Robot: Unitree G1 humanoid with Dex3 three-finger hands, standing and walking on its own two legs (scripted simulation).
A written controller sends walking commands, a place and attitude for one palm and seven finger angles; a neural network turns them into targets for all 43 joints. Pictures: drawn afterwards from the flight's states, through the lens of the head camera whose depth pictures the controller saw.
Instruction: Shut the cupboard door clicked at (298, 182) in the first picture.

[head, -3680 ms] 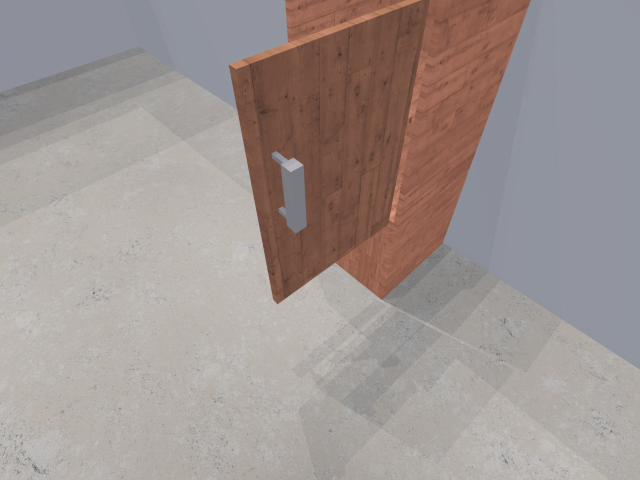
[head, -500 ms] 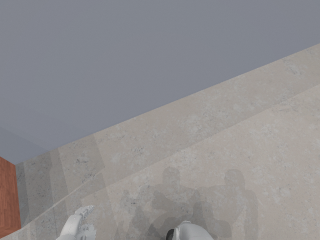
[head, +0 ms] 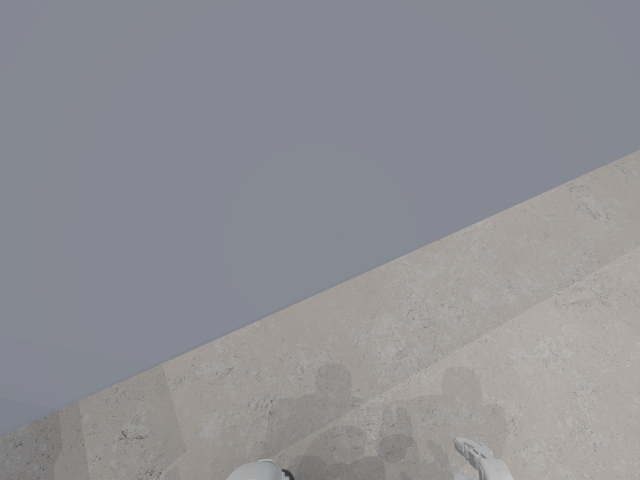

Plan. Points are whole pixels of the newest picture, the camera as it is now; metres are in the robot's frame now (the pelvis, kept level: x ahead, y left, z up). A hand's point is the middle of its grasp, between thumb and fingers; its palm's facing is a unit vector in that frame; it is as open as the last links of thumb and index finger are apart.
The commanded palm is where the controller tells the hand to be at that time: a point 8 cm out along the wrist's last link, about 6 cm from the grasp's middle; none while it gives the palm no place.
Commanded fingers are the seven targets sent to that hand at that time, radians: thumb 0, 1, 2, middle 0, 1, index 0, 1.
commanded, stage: walk to a spot facing it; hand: left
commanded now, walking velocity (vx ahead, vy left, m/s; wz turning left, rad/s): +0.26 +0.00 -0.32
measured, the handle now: out of the picture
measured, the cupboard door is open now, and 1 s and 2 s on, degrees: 87 87 87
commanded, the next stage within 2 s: turn to face it in 0.04 s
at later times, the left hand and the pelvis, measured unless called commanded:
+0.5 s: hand (251, 346) +0.32 +0.15 -0.14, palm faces +0.03 -0.97 -0.23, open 7.3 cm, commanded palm none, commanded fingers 0.00 0.90 0.90 -0.20 -0.30 -0.20 -0.30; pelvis +0.19 -0.03 +0.01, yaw +5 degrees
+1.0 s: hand (197, 419) +0.21 +0.21 -0.15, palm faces +0.43 -0.86 -0.28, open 7.4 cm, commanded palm none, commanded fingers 0.00 0.90 0.90 -0.20 -0.30 -0.20 -0.30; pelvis +0.23 -0.03 +0.01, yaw +23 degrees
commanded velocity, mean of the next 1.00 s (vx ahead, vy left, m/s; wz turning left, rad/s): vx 0.02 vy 0.00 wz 0.48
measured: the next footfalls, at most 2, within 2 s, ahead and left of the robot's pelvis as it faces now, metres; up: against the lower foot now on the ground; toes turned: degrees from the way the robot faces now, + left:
right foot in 0.40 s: +0.28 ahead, -0.14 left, +0.00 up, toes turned -5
left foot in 0.78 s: +0.23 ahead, +0.12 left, +0.00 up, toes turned +25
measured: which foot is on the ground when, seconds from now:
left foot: down 0.00-0.42, up 0.44-0.76, down 0.78-1.00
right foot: down 0.00-0.00, up 0.02-0.38, down 0.40-0.78, up 0.80-1.00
